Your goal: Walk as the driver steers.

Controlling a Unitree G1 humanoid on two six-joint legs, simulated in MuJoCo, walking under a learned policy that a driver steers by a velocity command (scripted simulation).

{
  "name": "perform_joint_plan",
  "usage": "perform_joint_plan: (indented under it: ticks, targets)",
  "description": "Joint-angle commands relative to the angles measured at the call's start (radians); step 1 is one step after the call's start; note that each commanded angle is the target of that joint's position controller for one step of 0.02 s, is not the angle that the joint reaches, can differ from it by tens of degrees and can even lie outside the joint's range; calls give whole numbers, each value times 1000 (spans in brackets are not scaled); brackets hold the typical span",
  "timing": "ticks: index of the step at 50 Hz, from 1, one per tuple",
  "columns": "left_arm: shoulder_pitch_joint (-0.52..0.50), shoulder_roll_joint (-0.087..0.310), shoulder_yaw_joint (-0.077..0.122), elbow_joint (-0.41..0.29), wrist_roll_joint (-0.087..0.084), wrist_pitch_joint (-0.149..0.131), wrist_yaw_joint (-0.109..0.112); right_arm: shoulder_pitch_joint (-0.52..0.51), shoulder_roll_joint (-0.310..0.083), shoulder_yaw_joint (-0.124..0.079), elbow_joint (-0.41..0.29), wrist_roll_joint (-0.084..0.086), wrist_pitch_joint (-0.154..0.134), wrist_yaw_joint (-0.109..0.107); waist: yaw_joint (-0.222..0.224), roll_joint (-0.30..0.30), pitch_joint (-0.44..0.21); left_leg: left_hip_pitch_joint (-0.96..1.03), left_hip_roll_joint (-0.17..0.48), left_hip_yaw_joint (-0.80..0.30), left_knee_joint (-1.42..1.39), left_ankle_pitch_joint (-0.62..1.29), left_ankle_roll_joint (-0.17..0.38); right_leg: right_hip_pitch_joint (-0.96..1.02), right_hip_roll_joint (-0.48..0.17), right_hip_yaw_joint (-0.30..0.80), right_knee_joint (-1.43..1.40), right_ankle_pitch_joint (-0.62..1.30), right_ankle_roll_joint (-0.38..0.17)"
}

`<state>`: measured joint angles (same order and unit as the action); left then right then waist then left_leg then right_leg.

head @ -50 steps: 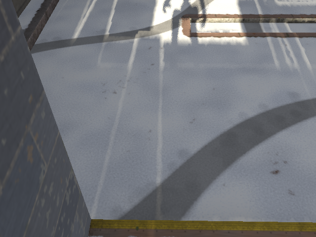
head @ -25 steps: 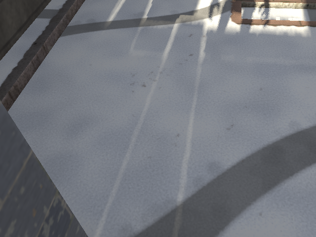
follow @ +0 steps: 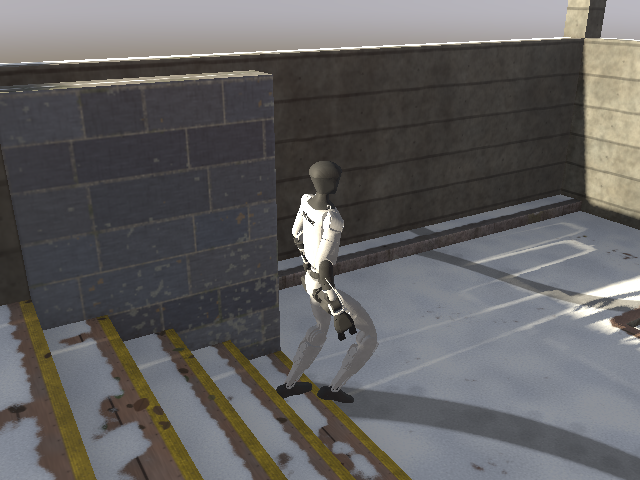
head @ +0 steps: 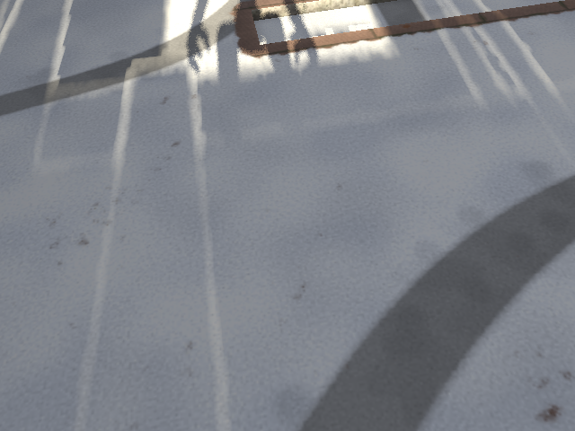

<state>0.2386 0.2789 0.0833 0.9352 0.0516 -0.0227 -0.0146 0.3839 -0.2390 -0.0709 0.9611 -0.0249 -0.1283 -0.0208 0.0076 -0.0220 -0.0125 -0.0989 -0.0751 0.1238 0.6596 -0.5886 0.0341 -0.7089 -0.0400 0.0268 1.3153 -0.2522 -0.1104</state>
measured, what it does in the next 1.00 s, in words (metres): goes down, turning left: right foot 0.17 m lower, then left foot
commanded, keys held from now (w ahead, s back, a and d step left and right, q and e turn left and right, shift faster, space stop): w+e+shift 0.10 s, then w+q+shift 0.90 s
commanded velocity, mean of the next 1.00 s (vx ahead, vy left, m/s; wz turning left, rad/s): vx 1.00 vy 0.00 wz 0.35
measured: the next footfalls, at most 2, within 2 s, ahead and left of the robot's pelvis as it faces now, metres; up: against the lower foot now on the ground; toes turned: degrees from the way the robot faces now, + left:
right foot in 0.16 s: +0.31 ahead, -0.09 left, -0.17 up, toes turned -16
left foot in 0.56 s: +0.76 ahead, -0.02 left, -0.17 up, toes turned +4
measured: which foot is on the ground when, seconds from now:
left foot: down 0.00-0.16, up 0.18-0.54, down 0.56-0.96, up 0.98-1.00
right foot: up 0.00-0.14, down 0.16-0.54, up 0.56-0.92, down 0.94-1.00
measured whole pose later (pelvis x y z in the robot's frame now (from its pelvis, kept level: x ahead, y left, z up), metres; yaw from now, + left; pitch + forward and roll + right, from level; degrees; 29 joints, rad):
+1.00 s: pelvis +1.03 -0.05 -0.15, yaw +25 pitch +3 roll -1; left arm 0.00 0.26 0.00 0.65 0.05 -0.09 0.01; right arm 0.40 -0.35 -0.11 0.85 0.01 -0.07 0.01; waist -0.10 0.03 0.04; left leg -0.12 -0.12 -0.22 1.03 -0.45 0.13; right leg -0.53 -0.03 0.00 0.64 -0.14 0.04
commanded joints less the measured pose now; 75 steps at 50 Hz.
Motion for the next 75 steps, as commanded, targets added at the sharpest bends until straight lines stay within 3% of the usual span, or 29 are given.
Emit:
perform_joint_plan:
  ticks: [1,4,7,9,10,13,15,21,25,27,28,29,30,33,39,44,47,48,49,50,52,57,64,68,69,70,71,72,75]
  targets:
    - [-63,7,6,-88,6,-19,-66,-91,-16,1,-46,27,-65,-16,81,12,177,-283,329,-184,-127,576,79,35,-80,46,-395,631,-4]
    - [-25,-51,-24,-37,-41,-21,-84,-157,-41,-2,-28,61,-75,5,105,35,124,-549,200,54,-63,385,16,631,53,-171,-571,948,-13]
    - [128,40,5,32,-6,10,-35,45,-94,4,56,-5,3,17,118,10,13,-317,219,41,422,995,55,853,133,-225,-652,589,-54]
    - [309,193,41,92,19,7,-25,13,-96,0,61,-9,38,-12,259,-148,57,-557,61,-4,1325,3,63,1039,-38,20,-866,420,-182]
    - [332,235,24,87,32,-20,-18,116,-53,16,-20,53,17,-33,144,-192,-139,-756,60,-247,1365,-191,82,1298,-263,196,-507,998,-153]
    - [213,194,19,76,22,-48,30,-45,-121,18,-83,-3,19,-15,102,90,-97,-970,179,-253,1038,186,95,1011,-383,525,-927,-181,-181]
    - [116,97,-19,65,21,-75,30,-31,-61,20,-51,-32,68,15,-3,128,87,-730,208,-263,911,241,26,526,-378,422,-972,-43,-171]
    - [54,40,-33,58,-34,-134,24,-266,10,50,-170,15,83,55,-60,4,269,-560,214,-94,351,561,62,307,-148,-105,-1121,488,18]
    - [86,146,-2,37,-44,-114,54,-90,-69,10,-113,20,71,75,-148,-33,45,-183,-1,110,140,525,146,601,-145,-243,-808,1323,54]
    - [-81,189,20,-20,-46,-80,52,340,-165,-51,-3,34,91,57,-418,-6,-181,257,15,-4,28,526,253,471,-80,-258,-50,1087,64]
    - [-150,28,-13,-57,-32,-87,22,254,-135,-49,10,48,118,55,-325,284,-100,315,67,-227,-23,435,267,145,145,-241,407,-104,74]
    - [-45,-26,-37,-199,-45,-103,3,135,-196,-42,-40,14,120,52,-122,346,-247,481,252,-765,-181,320,451,-123,146,-19,475,-223,82]
    - [-61,-10,-48,-206,-36,-119,0,112,-173,-48,-47,-5,121,38,-132,187,-212,475,336,-977,-393,36,450,-209,97,55,366,-171,62]
    - [-121,-6,-61,-213,10,-97,3,30,-132,-36,-53,-4,84,7,-19,-74,57,39,229,-719,-406,206,329,-88,-18,66,90,-91,82]
    - [-326,5,-91,-332,-11,-48,-18,6,-174,-42,-106,27,28,28,-24,22,129,-279,52,-441,-502,603,263,192,-28,-48,-542,165,169]
    - [-335,63,-73,-367,-33,-59,-4,40,-224,-69,-135,38,33,36,-65,83,38,-65,98,-488,-393,894,170,374,31,-31,-811,318,135]
    - [121,194,-8,-260,-33,-70,41,-64,-278,-79,-178,16,30,35,187,64,-226,-150,53,-459,176,1028,105,873,1,-2,-748,91,105]
    - [331,258,12,-226,-2,-71,60,-93,-125,-38,-222,2,22,34,237,-114,-355,-332,-9,-397,540,445,116,1092,-229,238,-754,-283,101]
    - [204,333,25,-246,31,-71,45,56,-45,-7,-297,74,27,33,61,-472,-445,-586,-71,-291,777,89,91,1169,-466,869,-1050,-503,15]
    - [65,226,19,-278,23,-63,33,14,-124,-7,-258,42,49,18,50,-288,-304,-683,25,-256,840,206,104,1037,-424,844,-1087,-676,-19]
    - [21,88,-14,-255,14,-58,27,-123,-152,-12,-259,6,69,40,61,-31,-84,-662,104,-214,747,320,89,792,-322,458,-1051,-295,-1]
    - [154,20,-36,-118,-29,-96,9,-278,-61,24,-377,-8,121,89,6,-62,26,-725,173,-177,664,357,88,681,-233,38,-1089,260,70]
    - [194,112,-29,-87,-23,-110,27,-482,-78,57,-453,-4,123,123,-12,-8,144,-521,77,62,184,584,132,644,-143,-305,-1163,864,132]
    - [170,241,4,-124,-21,-62,62,-139,-181,13,-343,-6,118,97,-213,-100,-57,-80,-48,62,118,447,201,681,-224,-284,-647,1411,127]
    - [105,250,9,-158,-17,-47,55,90,-229,-18,-267,-2,112,76,-307,-71,-140,197,-40,-25,30,429,247,527,-220,-263,-323,1250,113]
    - [61,204,11,-176,-19,-41,38,86,-273,-59,-247,40,123,47,-283,121,-131,378,22,-174,-67,395,277,274,-11,-267,99,255,121]
    - [159,99,-20,-285,-10,-55,26,-58,-382,-63,-303,4,138,42,-73,244,-173,518,242,-637,-86,556,406,-77,58,-164,397,-257,152]
    - [94,141,-23,-347,-23,-81,22,18,-377,-73,-337,-6,147,30,-151,119,-324,588,334,-904,-283,307,513,-185,53,39,425,-219,156]
    - [13,125,-41,-342,6,-80,24,-53,-256,-44,-279,3,101,5,-6,-75,48,83,231,-741,-415,390,385,-100,-65,58,93,-169,158]
Keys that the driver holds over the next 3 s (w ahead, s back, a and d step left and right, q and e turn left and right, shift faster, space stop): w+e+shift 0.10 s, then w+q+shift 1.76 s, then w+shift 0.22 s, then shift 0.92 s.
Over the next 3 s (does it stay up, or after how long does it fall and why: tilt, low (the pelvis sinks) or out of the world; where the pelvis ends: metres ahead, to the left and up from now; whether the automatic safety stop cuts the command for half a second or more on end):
stays up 1.79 1.01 -0.13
